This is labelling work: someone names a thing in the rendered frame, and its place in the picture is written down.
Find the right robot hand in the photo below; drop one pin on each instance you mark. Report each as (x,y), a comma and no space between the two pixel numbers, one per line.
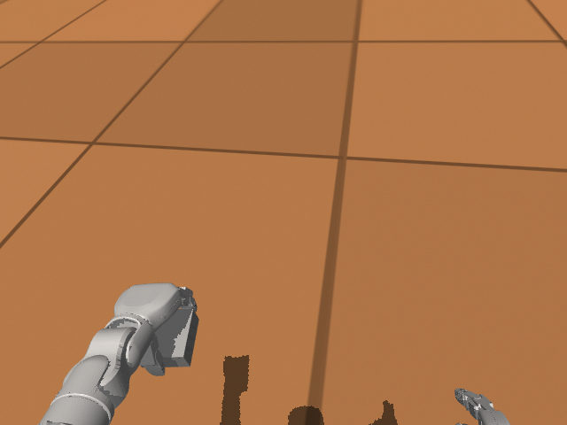
(480,408)

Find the left robot arm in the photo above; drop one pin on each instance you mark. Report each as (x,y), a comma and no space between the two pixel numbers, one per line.
(97,384)

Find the small box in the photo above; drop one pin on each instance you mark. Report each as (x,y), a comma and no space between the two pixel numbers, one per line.
(176,338)

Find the left robot hand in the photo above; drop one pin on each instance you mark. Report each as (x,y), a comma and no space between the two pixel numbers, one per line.
(156,303)

